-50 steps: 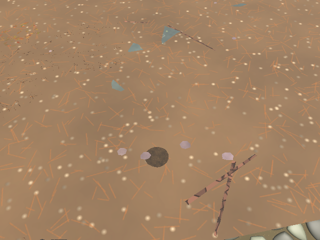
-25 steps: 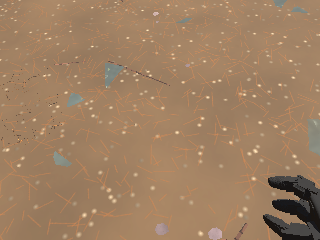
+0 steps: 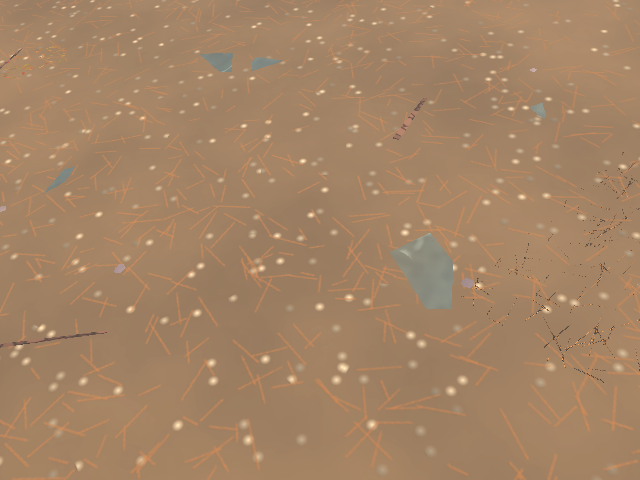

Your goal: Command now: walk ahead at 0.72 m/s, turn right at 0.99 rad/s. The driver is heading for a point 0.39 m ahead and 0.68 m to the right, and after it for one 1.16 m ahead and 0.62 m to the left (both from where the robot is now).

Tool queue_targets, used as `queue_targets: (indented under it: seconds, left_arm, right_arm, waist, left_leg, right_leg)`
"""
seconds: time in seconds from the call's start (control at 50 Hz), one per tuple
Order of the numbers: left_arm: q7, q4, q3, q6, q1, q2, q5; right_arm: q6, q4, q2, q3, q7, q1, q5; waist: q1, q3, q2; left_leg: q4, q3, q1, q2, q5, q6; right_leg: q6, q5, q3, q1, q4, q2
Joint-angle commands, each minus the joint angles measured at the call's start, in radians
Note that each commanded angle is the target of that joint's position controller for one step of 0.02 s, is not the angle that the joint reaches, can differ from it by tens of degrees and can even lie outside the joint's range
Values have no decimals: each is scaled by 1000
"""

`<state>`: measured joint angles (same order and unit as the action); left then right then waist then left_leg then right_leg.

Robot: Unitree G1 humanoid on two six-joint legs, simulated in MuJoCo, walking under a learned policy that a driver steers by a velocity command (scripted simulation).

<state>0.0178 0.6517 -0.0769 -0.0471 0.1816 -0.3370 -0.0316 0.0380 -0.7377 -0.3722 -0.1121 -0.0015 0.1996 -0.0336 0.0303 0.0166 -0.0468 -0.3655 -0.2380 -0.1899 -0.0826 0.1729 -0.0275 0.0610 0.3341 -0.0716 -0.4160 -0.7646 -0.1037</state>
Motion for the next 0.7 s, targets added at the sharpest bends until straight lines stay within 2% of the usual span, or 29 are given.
queue_targets:
  seconds: [0.02,0.04,0.06,0.08,0.1,0.12,0.14,0.16,0.18,0.22,0.26,0.28,0.32,0.34,0.38,0.4,0.42,0.44,0.46,0.48,0.5,0.52,0.54,0.56,0.6,0.64,0.66,0.7]
  left_arm:
    - [-1,50,-36,9,200,-75,-4]
    - [-9,110,-50,16,312,-95,-1]
    - [-18,109,-64,36,385,-179,14]
    - [-11,33,-62,75,311,-250,25]
    - [-7,25,-46,98,263,-184,33]
    - [-10,14,-29,105,215,-146,33]
    - [-16,0,-15,102,155,-117,31]
    - [-27,-8,-9,96,105,-116,33]
    - [-40,-13,-5,97,90,-113,47]
    - [-58,-17,-1,102,73,-108,69]
    - [-69,-14,1,104,65,-104,67]
    - [-76,-2,-1,102,88,-109,61]
    - [-89,14,-8,92,115,-124,49]
    - [-94,13,-12,84,108,-131,43]
    - [-108,-4,-18,64,68,-138,32]
    - [-112,-17,-20,55,44,-137,29]
    - [-109,-31,-18,53,13,-124,23]
    - [-94,-43,-5,65,13,-85,34]
    - [-62,-55,27,78,165,53,89]
    - [-38,-56,22,97,208,-45,58]
    - [-30,-73,6,106,92,-116,26]
    - [-36,-95,3,105,13,-115,32]
    - [-45,-96,5,96,-13,-103,46]
    - [-47,-102,4,87,-16,-96,53]
    - [-48,-86,14,81,0,-49,56]
    - [-53,-76,24,85,-9,-18,57]
    - [-52,-70,25,83,-8,-17,53]
    - [-47,-60,19,79,-20,-31,42]
  right_arm:
    - [11,102,-91,-16,-5,-202,1]
    - [4,86,-38,2,-8,-157,17]
    - [6,109,43,34,-26,-162,46]
    - [39,162,25,40,-36,-174,22]
    - [60,157,-52,28,-47,-209,-8]
    - [66,138,-74,23,-56,-197,-6]
    - [56,93,-64,26,-59,-167,13]
    - [45,69,-60,26,-62,-137,23]
    - [33,51,-45,29,-66,-123,21]
    - [18,47,-1,41,-70,-125,7]
    - [16,64,41,58,-78,-173,14]
    - [15,80,49,61,-84,-206,21]
    - [14,100,35,56,-102,-212,23]
    - [13,102,21,50,-109,-188,23]
    - [8,89,-12,33,-114,-89,25]
    - [4,73,-37,19,-107,-7,23]
    - [3,50,-78,-2,-92,120,24]
    - [2,46,-124,-19,-62,191,25]
    - [6,83,-211,-26,-43,133,43]
    - [3,126,-207,-30,-46,100,58]
    - [0,159,-157,-23,-42,37,39]
    - [-9,167,-97,-7,-29,-17,11]
    - [-16,179,-65,5,-19,-53,-1]
    - [-20,187,-64,4,-10,-76,8]
    - [-34,196,-72,-4,2,-95,23]
    - [-49,189,-108,-19,17,-59,23]
    - [-59,190,-123,-26,24,-56,17]
    - [-78,202,-130,-30,35,-72,6]
  waist:
    - [-153,-16,8]
    - [-172,-6,147]
    - [-166,51,399]
    - [-117,7,399]
    - [-113,38,238]
    - [-83,51,188]
    - [-64,34,124]
    - [-47,37,132]
    - [-44,29,134]
    - [-43,32,89]
    - [-62,44,101]
    - [-80,41,110]
    - [-88,13,126]
    - [-77,-6,134]
    - [-27,-57,156]
    - [13,-95,162]
    - [83,-152,134]
    - [116,-175,4]
    - [-38,-243,-249]
    - [6,-477,-172]
    - [27,-358,-58]
    - [4,-212,61]
    - [-25,-136,115]
    - [-51,-93,90]
    - [-67,-62,40]
    - [-51,-114,15]
    - [-50,-146,1]
    - [-38,-164,-40]
  left_leg:
    - [70,135,-123,-189,452,112]
    - [-200,59,-239,-100,380,85]
    - [-681,28,-600,3,428,22]
    - [-824,189,-836,98,431,21]
    - [-861,248,-876,27,368,38]
    - [-829,253,-841,-13,273,46]
    - [-790,256,-753,-40,195,32]
    - [-732,253,-676,-43,123,14]
    - [-720,245,-605,-25,46,-2]
    - [-594,250,-500,23,-89,-13]
    - [-393,192,-395,52,-248,-7]
    - [-333,168,-378,61,-292,-3]
    - [-273,144,-361,74,-282,10]
    - [-262,134,-350,85,-246,23]
    - [-273,102,-288,127,-141,55]
    - [-265,93,-213,156,-101,80]
    - [-185,119,-46,175,-149,119]
    - [-119,257,141,105,-406,166]
    - [-215,687,394,-126,-833,357]
    - [-21,1026,496,-241,-405,503]
    - [56,963,386,-211,-113,454]
    - [94,884,230,-160,46,394]
    - [113,822,90,-121,80,355]
    - [122,766,-19,-76,58,334]
    - [103,665,-128,-4,-93,292]
    - [60,645,-136,11,-254,286]
    - [47,647,-135,17,-232,272]
    - [37,663,-149,35,-103,232]
  right_leg:
    - [52,-9,-113,254,146,62]
    - [93,67,-42,423,273,99]
    - [190,32,363,591,374,-105]
    - [339,25,761,614,538,-269]
    - [326,-85,703,572,552,-312]
    - [275,-251,567,533,505,-294]
    - [221,-378,428,481,481,-246]
    - [179,-478,312,425,491,-207]
    - [148,-573,221,380,499,-175]
    - [99,-619,58,310,519,-121]
    - [60,-622,-60,263,523,-68]
    - [53,-653,-78,283,509,-74]
    - [46,-743,-88,351,454,-101]
    - [42,-822,-91,386,409,-112]
    - [26,-1028,-98,426,272,-122]
    - [12,-1106,-100,421,158,-114]
    - [-17,-1034,-104,354,-34,-80]
    - [-75,-596,-93,175,-315,11]
    - [-151,346,7,-189,-674,218]
    - [-147,318,242,-263,-828,245]
    - [-117,223,263,-311,-781,190]
    - [-108,152,248,-326,-693,156]
    - [-107,114,243,-294,-602,129]
    - [-107,91,247,-233,-503,116]
    - [-121,86,212,-146,-298,122]
    - [-149,62,194,-92,-180,152]
    - [-157,17,198,-66,-138,160]
    - [-162,-70,204,-31,-59,173]
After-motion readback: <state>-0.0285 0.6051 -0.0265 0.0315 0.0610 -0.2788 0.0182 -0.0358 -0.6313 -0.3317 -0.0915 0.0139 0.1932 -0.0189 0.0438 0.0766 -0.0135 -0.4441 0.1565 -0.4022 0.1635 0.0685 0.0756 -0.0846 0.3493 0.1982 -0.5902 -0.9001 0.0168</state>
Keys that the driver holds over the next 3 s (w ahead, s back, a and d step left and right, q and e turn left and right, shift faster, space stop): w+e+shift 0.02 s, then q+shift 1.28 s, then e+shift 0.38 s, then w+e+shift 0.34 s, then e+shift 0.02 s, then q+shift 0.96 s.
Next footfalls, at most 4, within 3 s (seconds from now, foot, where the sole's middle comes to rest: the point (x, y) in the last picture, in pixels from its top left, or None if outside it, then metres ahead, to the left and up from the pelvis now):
0.04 right None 0.05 -0.11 -0.78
0.44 left None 0.37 0.04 -0.78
0.84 right None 0.48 -0.15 -0.78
1.30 left None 0.25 0.00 -0.78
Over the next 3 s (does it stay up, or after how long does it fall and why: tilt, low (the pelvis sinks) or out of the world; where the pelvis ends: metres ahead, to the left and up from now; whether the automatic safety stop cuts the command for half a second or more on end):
stays up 0.78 0.09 0.00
